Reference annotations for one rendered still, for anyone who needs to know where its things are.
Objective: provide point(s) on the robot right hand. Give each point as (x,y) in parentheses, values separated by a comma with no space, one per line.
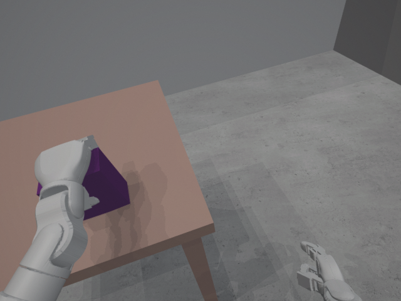
(313,278)

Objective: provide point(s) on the robot left hand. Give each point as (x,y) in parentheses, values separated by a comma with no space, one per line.
(69,161)

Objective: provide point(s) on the sponge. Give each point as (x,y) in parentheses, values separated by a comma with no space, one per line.
(104,182)

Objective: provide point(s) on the right robot forearm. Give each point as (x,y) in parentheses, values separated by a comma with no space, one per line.
(337,290)

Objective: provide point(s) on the table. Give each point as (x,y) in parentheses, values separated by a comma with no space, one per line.
(135,130)

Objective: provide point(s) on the left robot forearm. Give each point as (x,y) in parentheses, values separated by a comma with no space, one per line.
(60,240)

